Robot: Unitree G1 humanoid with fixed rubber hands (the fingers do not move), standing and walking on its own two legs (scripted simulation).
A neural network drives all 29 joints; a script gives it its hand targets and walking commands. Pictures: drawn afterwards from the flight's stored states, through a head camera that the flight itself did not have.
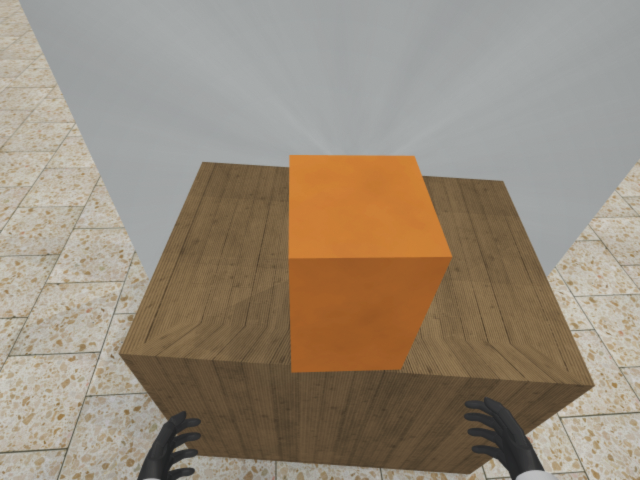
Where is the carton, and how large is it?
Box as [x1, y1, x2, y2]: [289, 155, 451, 372]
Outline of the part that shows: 289,155 289,296 291,372 400,369 451,258 451,254 414,156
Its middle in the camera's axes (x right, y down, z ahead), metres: +0.05 +0.05 +0.60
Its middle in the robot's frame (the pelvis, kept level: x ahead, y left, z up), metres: +0.42 -0.02 +0.00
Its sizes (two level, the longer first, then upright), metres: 0.195 0.184 0.294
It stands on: a pedestal, 0.64 m high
